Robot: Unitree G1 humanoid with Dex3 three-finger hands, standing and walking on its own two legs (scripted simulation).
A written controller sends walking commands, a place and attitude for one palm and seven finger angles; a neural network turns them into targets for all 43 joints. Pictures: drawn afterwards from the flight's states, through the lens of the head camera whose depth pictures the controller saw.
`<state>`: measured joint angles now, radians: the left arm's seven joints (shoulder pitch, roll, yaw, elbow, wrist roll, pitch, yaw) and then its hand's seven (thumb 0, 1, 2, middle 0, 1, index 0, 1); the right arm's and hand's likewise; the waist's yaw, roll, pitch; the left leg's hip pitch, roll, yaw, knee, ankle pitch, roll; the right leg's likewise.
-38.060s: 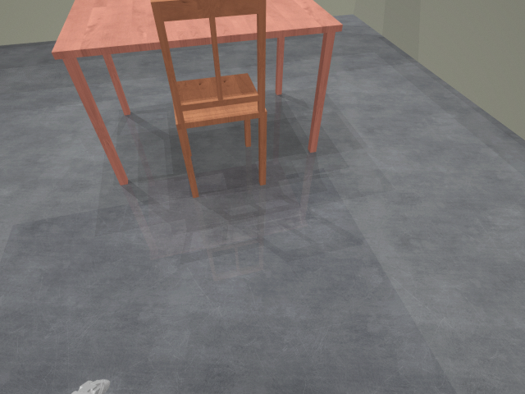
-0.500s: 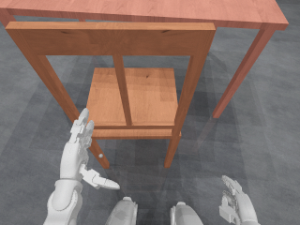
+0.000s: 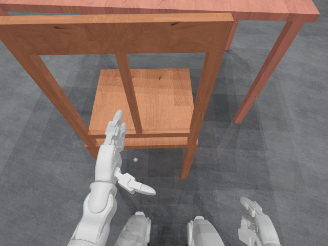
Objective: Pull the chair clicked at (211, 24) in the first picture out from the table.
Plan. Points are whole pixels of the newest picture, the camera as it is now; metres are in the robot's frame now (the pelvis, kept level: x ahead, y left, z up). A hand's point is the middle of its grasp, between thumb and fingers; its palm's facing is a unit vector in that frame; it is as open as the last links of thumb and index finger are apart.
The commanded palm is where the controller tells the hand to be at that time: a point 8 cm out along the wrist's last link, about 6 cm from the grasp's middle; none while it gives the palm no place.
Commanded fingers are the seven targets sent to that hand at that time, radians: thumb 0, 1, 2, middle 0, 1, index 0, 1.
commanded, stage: aim the fingers beside a spindle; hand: left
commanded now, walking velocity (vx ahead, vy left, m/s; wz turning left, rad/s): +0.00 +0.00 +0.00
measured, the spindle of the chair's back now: (132, 101) +0.45 +0.10 +0.05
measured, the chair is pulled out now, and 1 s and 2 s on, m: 0.21 0.21 0.21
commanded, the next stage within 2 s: none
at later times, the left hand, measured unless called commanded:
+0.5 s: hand (139, 164) +0.30 +0.07 +0.02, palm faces -0.06 -1.00 +0.00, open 16.9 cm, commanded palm +0.29 +0.14 +0.04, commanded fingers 0.00 -0.50 0.30 -0.06 -0.08 -0.06 -0.08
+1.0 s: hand (119, 154) +0.32 +0.12 +0.04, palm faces +0.06 -1.00 -0.04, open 16.9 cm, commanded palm +0.29 +0.14 +0.02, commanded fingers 0.00 -0.50 0.30 -0.06 -0.08 -0.06 -0.08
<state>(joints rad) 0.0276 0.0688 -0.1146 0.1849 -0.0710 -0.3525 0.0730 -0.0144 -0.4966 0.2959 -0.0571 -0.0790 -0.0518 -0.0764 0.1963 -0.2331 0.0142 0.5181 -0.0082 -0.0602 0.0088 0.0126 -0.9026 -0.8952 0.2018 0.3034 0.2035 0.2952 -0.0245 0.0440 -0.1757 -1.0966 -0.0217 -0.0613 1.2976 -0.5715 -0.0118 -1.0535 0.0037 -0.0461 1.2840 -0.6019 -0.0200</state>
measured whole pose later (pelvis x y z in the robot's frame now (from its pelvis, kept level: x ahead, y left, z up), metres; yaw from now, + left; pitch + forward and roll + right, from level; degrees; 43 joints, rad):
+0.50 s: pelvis +0.00 +0.00 +0.00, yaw -1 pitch +21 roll -1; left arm 0.05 0.08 -0.14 0.19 -0.05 -0.39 0.11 -0.02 -0.50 0.30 -0.06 -0.08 -0.06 -0.08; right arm 0.18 -0.23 0.00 0.50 -0.02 -0.05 0.00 0.01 -0.90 -0.90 0.20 0.30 0.20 0.30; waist -0.04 0.02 -0.16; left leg -1.10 -0.02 -0.05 1.30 -0.57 -0.01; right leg -1.06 0.01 -0.04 1.29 -0.60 -0.02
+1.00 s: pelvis -0.01 +0.01 +0.00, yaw +0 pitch +21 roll -2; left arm -0.02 0.10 -0.06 0.23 -0.06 -0.40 0.15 -0.01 -0.50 0.30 -0.06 -0.08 -0.06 -0.08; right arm 0.19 -0.23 0.02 0.52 -0.01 -0.02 0.02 0.01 -0.90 -0.90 0.20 0.30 0.20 0.30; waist -0.02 0.04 -0.17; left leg -1.10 -0.03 -0.05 1.30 -0.57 0.00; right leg -1.05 0.00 -0.04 1.28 -0.59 -0.01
